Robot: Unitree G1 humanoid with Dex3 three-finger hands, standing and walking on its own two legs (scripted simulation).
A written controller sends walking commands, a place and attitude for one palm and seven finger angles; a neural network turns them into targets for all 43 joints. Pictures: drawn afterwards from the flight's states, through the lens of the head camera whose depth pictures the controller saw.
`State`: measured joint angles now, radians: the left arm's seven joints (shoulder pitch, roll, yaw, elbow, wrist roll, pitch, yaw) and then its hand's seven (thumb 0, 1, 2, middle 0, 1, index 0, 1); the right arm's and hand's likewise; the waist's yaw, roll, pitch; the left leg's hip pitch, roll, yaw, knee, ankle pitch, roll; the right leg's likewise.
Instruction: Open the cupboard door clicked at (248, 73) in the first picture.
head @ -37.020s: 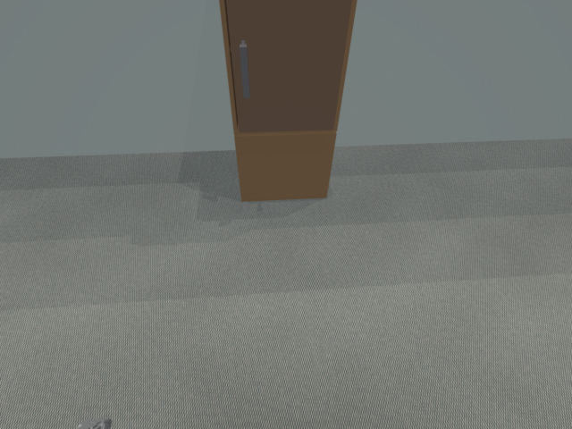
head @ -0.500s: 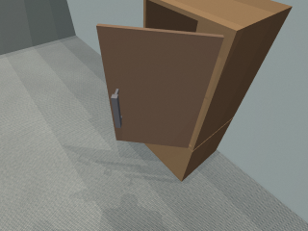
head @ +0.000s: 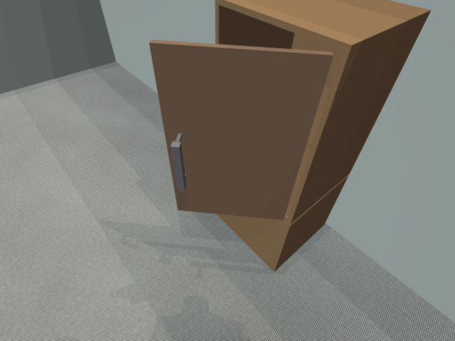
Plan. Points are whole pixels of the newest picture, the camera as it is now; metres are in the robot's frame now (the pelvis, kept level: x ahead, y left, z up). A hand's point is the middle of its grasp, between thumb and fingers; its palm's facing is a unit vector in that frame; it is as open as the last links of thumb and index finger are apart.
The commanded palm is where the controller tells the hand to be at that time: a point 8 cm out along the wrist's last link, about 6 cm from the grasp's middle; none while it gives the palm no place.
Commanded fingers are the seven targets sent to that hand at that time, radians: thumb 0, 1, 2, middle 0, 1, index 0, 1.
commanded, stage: come to a stop and stand still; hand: left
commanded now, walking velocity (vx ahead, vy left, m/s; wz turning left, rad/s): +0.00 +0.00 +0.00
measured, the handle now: (180, 163) +0.59 +0.16 -0.07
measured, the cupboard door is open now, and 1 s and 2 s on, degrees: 43 43 43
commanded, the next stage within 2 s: look again from close up in 0.64 s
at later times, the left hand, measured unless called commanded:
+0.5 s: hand out of the picture +0.00 +0.16 -0.17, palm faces +0.01 -0.99 -0.16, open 7.4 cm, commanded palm none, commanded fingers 0.00 0.90 0.90 -0.20 -0.30 -0.20 -0.30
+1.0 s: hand out of the picture -0.02 +0.15 -0.17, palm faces +0.02 -0.99 -0.14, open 7.4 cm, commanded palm none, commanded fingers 0.00 0.90 0.90 -0.20 -0.30 -0.20 -0.30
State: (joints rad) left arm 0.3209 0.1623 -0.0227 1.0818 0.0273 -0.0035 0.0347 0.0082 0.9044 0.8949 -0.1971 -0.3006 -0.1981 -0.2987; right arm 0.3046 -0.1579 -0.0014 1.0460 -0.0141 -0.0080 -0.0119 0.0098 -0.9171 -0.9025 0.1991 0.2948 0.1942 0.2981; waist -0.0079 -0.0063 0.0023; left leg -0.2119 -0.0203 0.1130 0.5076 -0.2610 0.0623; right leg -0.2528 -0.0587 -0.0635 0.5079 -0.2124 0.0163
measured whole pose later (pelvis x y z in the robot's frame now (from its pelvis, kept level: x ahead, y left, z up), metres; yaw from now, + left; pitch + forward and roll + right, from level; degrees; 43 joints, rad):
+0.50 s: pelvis +0.00 -0.01 +0.01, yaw +0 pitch -2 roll +0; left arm 0.32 0.15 -0.02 1.08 0.02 -0.01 0.03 0.01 0.90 0.89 -0.20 -0.30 -0.20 -0.30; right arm 0.29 -0.15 0.01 1.10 -0.01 -0.01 -0.01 0.00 -0.91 -0.90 0.20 0.29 0.19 0.30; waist 0.00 -0.03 0.01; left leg -0.18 -0.02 0.10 0.43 -0.22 0.05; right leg -0.22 -0.05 -0.07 0.43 -0.17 0.01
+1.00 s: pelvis +0.00 -0.01 +0.01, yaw +0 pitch -2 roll +0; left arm 0.35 0.13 -0.01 1.09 0.02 -0.01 0.04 0.01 0.91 0.90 -0.20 -0.30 -0.20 -0.30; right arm 0.31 -0.11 0.00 1.13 -0.01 -0.01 -0.01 0.00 -0.91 -0.90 0.20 0.29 0.19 0.30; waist 0.00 -0.03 0.02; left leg -0.19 -0.01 0.11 0.42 -0.21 0.05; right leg -0.23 -0.05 -0.07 0.42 -0.16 0.01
